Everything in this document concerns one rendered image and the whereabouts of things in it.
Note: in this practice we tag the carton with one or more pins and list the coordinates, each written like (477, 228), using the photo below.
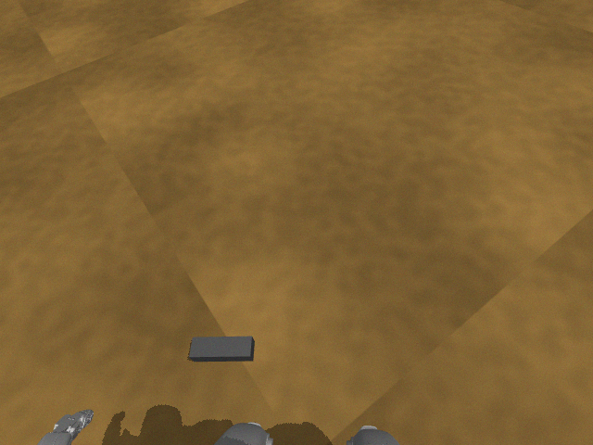
(222, 349)

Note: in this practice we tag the left robot hand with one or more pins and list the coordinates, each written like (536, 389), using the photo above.
(67, 428)

